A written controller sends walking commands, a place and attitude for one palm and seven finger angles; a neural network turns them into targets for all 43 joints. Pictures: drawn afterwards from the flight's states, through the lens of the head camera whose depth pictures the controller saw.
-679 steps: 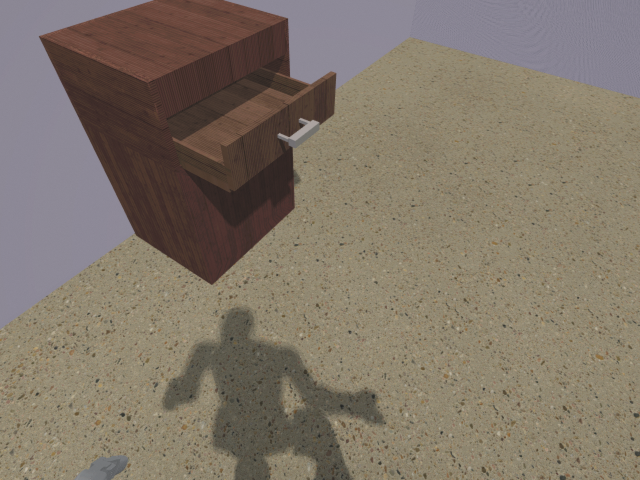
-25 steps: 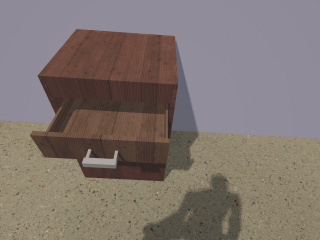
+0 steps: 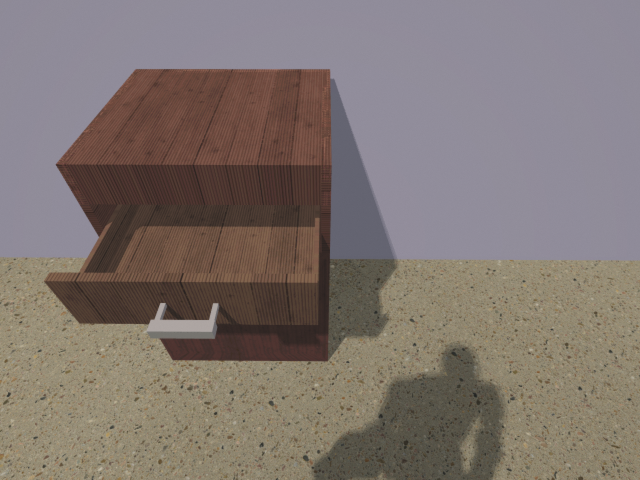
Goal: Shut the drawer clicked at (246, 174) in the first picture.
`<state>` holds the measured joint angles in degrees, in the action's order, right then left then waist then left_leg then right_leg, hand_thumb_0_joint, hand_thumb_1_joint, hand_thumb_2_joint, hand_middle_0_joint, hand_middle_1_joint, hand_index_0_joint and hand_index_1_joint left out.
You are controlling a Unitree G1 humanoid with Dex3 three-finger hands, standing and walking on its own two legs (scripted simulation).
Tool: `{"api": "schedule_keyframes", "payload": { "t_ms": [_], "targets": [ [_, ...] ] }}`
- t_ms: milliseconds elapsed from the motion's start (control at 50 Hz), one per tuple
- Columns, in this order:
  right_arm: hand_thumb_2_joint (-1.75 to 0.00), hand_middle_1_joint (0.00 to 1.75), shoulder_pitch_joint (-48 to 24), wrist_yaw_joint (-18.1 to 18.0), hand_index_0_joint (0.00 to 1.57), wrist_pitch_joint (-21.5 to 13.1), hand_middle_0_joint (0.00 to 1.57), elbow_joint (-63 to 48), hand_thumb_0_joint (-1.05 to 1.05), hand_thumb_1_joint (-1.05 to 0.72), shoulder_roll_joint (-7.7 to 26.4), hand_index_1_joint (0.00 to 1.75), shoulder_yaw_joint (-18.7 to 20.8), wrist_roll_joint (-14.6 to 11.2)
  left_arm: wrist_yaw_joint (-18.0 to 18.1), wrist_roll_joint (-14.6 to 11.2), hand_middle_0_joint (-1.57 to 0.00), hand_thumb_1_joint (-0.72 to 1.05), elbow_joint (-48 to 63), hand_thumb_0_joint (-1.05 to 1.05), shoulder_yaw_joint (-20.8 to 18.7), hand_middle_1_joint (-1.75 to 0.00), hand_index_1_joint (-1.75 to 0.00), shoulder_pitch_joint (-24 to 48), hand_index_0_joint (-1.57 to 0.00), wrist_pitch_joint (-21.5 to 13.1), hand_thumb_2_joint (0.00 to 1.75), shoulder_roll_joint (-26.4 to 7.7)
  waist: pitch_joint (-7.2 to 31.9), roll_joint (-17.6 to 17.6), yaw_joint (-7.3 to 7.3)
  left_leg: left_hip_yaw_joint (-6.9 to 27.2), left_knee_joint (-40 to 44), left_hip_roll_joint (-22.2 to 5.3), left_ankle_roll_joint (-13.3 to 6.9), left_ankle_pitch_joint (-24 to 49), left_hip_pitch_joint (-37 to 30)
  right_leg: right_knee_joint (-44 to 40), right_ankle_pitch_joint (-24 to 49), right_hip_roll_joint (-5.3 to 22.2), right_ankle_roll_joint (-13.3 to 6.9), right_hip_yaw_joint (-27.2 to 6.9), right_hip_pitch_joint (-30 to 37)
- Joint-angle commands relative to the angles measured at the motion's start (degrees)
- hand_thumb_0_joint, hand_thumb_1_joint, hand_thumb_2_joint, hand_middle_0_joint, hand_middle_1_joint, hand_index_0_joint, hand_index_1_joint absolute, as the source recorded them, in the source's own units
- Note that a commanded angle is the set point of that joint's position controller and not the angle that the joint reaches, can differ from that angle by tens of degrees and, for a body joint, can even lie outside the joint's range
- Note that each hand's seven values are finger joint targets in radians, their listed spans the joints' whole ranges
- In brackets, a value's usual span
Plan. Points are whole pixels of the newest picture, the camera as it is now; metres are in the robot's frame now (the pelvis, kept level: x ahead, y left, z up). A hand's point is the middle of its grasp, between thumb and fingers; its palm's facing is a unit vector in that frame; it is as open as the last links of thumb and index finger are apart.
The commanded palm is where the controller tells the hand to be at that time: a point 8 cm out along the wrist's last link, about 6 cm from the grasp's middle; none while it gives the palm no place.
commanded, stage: look again from close up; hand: left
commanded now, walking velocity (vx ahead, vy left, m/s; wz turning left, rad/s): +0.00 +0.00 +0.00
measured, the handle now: (185, 318) +0.42 +0.27 -0.13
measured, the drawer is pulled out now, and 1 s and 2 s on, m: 0.20 0.20 0.20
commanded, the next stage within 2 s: shuffle to correct the standing spot in 0.16 s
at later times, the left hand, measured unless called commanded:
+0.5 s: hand out of the picture -0.03 +0.18 -0.17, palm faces +0.10 -0.98 -0.19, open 7.4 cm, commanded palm none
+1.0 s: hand out of the picture +0.03 +0.29 -0.17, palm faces -0.02 -0.98 -0.19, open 7.4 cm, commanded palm none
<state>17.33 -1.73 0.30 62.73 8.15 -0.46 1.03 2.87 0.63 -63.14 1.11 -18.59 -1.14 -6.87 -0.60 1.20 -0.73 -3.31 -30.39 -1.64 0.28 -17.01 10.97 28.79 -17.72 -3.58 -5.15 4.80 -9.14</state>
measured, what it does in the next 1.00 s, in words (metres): steps to the left: left foot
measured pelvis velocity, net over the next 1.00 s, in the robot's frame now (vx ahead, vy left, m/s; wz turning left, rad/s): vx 0.01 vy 0.11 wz -0.05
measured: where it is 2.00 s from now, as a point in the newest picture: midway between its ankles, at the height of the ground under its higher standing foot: outside the picture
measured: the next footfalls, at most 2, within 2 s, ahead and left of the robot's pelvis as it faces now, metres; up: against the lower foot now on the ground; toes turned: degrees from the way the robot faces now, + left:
left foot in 0.70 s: +0.09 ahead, +0.18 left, +0.00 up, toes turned +2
right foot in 1.20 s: +0.05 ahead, -0.04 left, +0.00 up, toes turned -5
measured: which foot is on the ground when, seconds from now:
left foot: down 0.00-0.40, up 0.42-0.68, down 0.70-1.00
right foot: down 0.00-0.72, up 0.74-1.00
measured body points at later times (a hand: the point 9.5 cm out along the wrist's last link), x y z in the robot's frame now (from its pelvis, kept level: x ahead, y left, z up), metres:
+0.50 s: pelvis +0.00 +0.01 +0.01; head -0.02 +0.01 +0.46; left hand -0.03 +0.23 -0.15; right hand -0.03 -0.20 -0.16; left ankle +0.00 +0.12 -0.72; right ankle -0.02 -0.06 -0.73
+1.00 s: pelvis +0.01 +0.11 +0.01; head +0.02 +0.11 +0.46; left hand +0.03 +0.34 -0.15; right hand +0.01 -0.11 -0.15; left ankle +0.06 +0.18 -0.73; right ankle +0.00 -0.01 -0.68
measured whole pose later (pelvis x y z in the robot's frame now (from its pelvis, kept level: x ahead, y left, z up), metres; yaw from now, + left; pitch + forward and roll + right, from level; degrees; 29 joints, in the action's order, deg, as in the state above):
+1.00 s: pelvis +0.01 +0.11 +0.01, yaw -3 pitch -1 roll +0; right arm 17.3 -1.9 -0.2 61.7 6.7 0.0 1.6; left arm 0.9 1.8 -58.7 -1.5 -18.2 3.0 -10.1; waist -0.9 -1.8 -0.3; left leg -9.4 -24.1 0.4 -4.1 -10.0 13.6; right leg 53.5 -22.4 1.6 0.5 1.4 -23.4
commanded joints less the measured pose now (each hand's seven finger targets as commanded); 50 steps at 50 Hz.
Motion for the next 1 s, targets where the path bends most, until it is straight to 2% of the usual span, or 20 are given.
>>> {"api": "schedule_keyframes", "payload": {
  "t_ms": [0,60,140,240,320,380,420,500,560,600,640,660,680,700,720,760,800,840,920,980],
  "targets": [
    [-0.9,0.3,3.49,0.17,0.2,-0.98,0.2,-0.72,0.0,-0.9,2.78,0.3,-0.02,-0.32,-0.08,-0.04,-0.2,0.9,1.43,0.0,-1.0,-0.3,-0.3,-4.16,-0.2,-1.56,0.9,-5.85,-6.76,0.08,-0.04,3.95,6.48,-3.31,-1.68,7.07,1.24,-10.36,11.29,9.97,1.19,-10.98,-5.08],
    [-0.9,0.3,3.74,0.09,0.2,-1.0,0.2,-0.62,0.0,-0.9,3.52,0.3,-0.13,-0.26,-0.06,-0.18,-0.2,0.9,1.36,0.0,-0.95,-0.3,-0.3,-4.53,-0.2,-1.64,0.9,-5.91,-5.14,-2.56,-0.07,3.66,6.61,-2.86,-1.52,6.84,0.81,-11.01,13.74,10.38,1.81,-11.09,-2.79],
    [-0.9,0.3,3.77,0.07,0.2,-1.16,0.2,-0.15,0.0,-0.9,4.05,0.3,-0.3,-0.29,-0.06,-0.25,-0.2,0.9,1.55,0.0,-0.86,-0.3,-0.3,-4.64,-0.2,-1.64,0.9,-6.1,-3.6,-1.44,0.1,3.79,7.64,-3.11,-1.53,8.39,-0.07,-10.81,16.18,10.38,2.03,-10.37,-0.82],
    [-0.9,0.3,3.89,0.07,0.2,-1.01,0.2,0.47,0.0,-0.9,4.22,0.3,-0.44,-0.31,-0.04,-0.29,-0.2,0.9,1.2,0.0,-0.75,-0.3,-0.3,-5.17,-0.2,-1.56,0.9,-5.94,-4.33,-1.86,0.17,3.92,8.72,-3.06,-1.43,6.86,0.16,-11.73,13.36,10.43,2.01,-10.45,-1.0],
    [-0.9,0.3,4.22,0.38,0.2,-0.34,0.2,0.15,0.0,-0.9,4.46,0.3,-0.28,-0.18,0.11,-0.1,-0.2,0.9,1.73,0.0,-1.75,-0.3,-0.3,-6.14,-0.2,-1.52,0.9,-7.83,-5.33,-2.9,1.08,2.13,6.39,-1.01,-0.89,1.44,4.44,-14.2,7.79,13.4,1.07,-14.19,1.25],
    [-0.9,0.3,3.83,0.48,0.2,0.28,0.2,-0.64,0.0,-0.9,4.54,0.3,0.2,-0.13,0.29,0.11,-0.2,0.9,2.15,0.0,-2.96,-0.3,-0.3,-7.08,-0.2,-1.18,0.9,-9.37,-5.97,-6.01,1.86,0.81,0.45,0.01,-0.53,-3.4,9.02,-17.11,6.01,18.81,-1.47,-19.33,2.86],
    [-0.9,0.3,2.91,0.59,0.2,0.56,0.2,-1.44,0.0,-0.9,4.75,0.3,0.54,-0.05,0.42,0.39,-0.2,0.9,2.69,0.0,-3.64,-0.3,-0.3,-7.48,-0.2,-1.05,0.9,-9.78,-6.85,-5.54,2.44,1.42,-4.08,-0.57,-0.51,-6.2,12.25,-17.52,6.04,21.71,-4.62,-21.96,2.93],
    [-0.9,0.3,2.02,1.15,0.2,0.64,0.2,-3.1,0.0,-0.9,4.71,0.3,1.32,-0.15,0.56,0.73,-0.2,0.9,3.81,0.0,-4.8,-0.3,-0.3,-6.67,-0.2,-0.92,0.9,-10.73,-6.31,-5.65,2.57,2.03,-10.7,-1.16,-0.35,-7.59,16.26,-15.87,12.09,24.23,-7.97,-20.9,4.22],
    [-0.9,0.3,1.32,1.78,0.2,0.75,0.2,-4.25,0.0,-0.9,4.21,0.3,1.6,-0.25,0.32,0.84,-0.2,0.9,4.75,0.0,-5.23,-0.3,-0.3,-4.77,-0.2,-0.6,0.9,-11.52,-5.72,-7.07,2.25,1.25,-8.27,-0.53,-0.06,-4.81,12.89,-14.51,11.97,22.3,-6.36,-16.23,0.98],
    [-0.9,0.3,2.92,1.98,0.2,0.73,0.2,-4.32,0.0,-0.9,3.94,0.3,1.78,-0.24,0.22,0.86,-0.2,0.9,5.48,0.0,-5.58,-0.3,-0.3,-2.95,-0.2,-0.17,0.9,-12.33,-5.74,-7.71,1.16,0.31,-3.92,0.05,0.0,-0.62,6.87,-13.07,5.21,20.93,-4.26,-13.18,-4.7],
    [-0.9,0.3,6.47,1.8,0.2,0.19,0.2,-3.04,0.0,-0.9,3.78,0.3,1.58,-0.01,-0.16,0.75,-0.2,0.9,5.38,0.0,-4.92,-0.3,-0.3,-1.2,-0.2,0.46,0.9,-10.91,-5.76,-5.81,-1.07,-1.39,2.72,1.17,0.14,3.73,-3.27,-9.34,-3.96,16.19,-1.24,-8.7,-12.85],
    [-0.9,0.3,9.13,1.55,0.2,-0.24,0.2,-2.26,0.0,-0.9,5.03,0.3,1.68,0.19,-0.36,0.83,-0.2,0.9,5.39,0.0,-4.09,-0.3,-0.3,-1.27,-0.2,0.85,0.9,-8.94,-5.92,-1.38,-2.01,0.28,5.66,-0.48,-0.28,2.14,-6.14,-3.91,-7.35,12.48,0.39,-6.16,-15.4],
    [-0.9,0.3,11.09,1.25,0.2,-0.66,0.2,-2.04,0.0,-0.9,8.34,0.3,2.35,0.79,-0.65,0.67,-0.2,0.9,5.68,0.0,-3.32,-0.3,-0.3,-2.95,-0.2,1.22,0.9,-6.2,-4.95,7.93,-2.04,11.17,11.07,-7.86,-3.3,-2.8,-6.08,4.9,-10.59,7.08,2.78,-2.23,-18.32],
    [-0.9,0.3,12.44,0.85,0.2,-0.83,0.2,-2.42,0.0,-0.9,11.67,0.3,3.11,0.86,-0.73,0.72,-0.2,0.9,6.11,0.0,-2.56,-0.3,-0.3,-5.42,-0.2,1.29,0.9,-3.62,-3.61,13.94,-1.42,21.91,19.27,-15.57,-7.45,-9.41,-2.71,13.85,-16.43,3.99,4.78,0.45,-18.21],
    [-0.9,0.3,9.36,0.66,0.2,-0.68,0.2,-3.58,0.0,-0.9,12.19,0.3,3.07,0.87,-0.93,0.66,-0.2,0.9,6.4,0.0,-2.35,-0.3,-0.3,-5.32,-0.2,1.23,0.9,-3.76,-5.57,9.57,-0.55,23.93,21.88,-17.79,-10.31,-12.93,1.57,19.0,-15.41,4.85,4.1,-1.98,-17.56],
    [-0.9,0.3,3.74,0.56,0.2,-1.16,0.2,-3.83,0.0,-0.9,9.41,0.3,2.11,0.83,-1.03,1.11,-0.2,0.9,3.97,0.0,-2.01,-0.3,-0.3,-5.35,-0.2,1.78,0.9,-3.75,-7.28,6.11,0.98,21.46,23.8,-15.61,-9.0,-15.96,8.94,23.57,-10.27,6.62,3.44,-4.51,-14.14],
    [-0.9,0.3,1.57,0.18,0.2,-1.62,0.2,-3.86,0.0,-0.9,7.91,0.3,1.62,0.55,-1.65,1.04,-0.2,0.9,3.21,0.0,-2.22,-0.3,-0.3,-6.22,-0.2,1.87,0.9,-4.37,-6.69,3.19,1.67,16.9,22.99,-15.15,-8.76,-7.72,8.51,24.39,-5.53,7.29,4.03,-5.29,-14.17],
    [-0.9,0.3,1.9,-0.19,0.2,-1.72,0.2,-3.84,0.0,-0.9,8.72,0.3,1.92,0.52,-1.93,1.11,-0.2,0.9,3.91,0.0,-2.56,-0.3,-0.3,-6.1,-0.2,2.56,0.9,-5.15,-5.38,1.74,1.29,13.73,21.24,-15.62,-9.35,0.35,6.47,25.28,-4.02,7.26,4.97,-5.13,-15.32],
    [-0.9,0.3,3.89,-0.92,0.2,-1.54,0.2,-2.7,0.0,-0.9,9.45,0.3,2.77,0.47,-2.17,1.32,-0.2,0.9,5.97,0.0,-3.45,-0.3,-0.3,-3.94,-0.2,3.56,0.9,-6.29,-2.0,0.85,0.25,12.02,18.22,-17.07,-10.4,10.62,0.57,27.0,-4.4,6.97,5.78,-5.56,-18.84],
    [-0.9,0.3,4.38,-0.92,0.2,-1.22,0.2,-2.31,0.0,-0.9,9.51,0.3,3.28,0.59,-2.18,1.23,-0.2,0.9,7.61,0.0,-3.57,-0.3,-0.3,-1.65,-0.2,3.86,0.9,-5.77,-1.01,3.41,-0.66,10.72,16.53,-16.7,-10.57,13.18,-0.82,23.57,-6.12,6.92,6.04,-4.69,-18.11]
  ]
}}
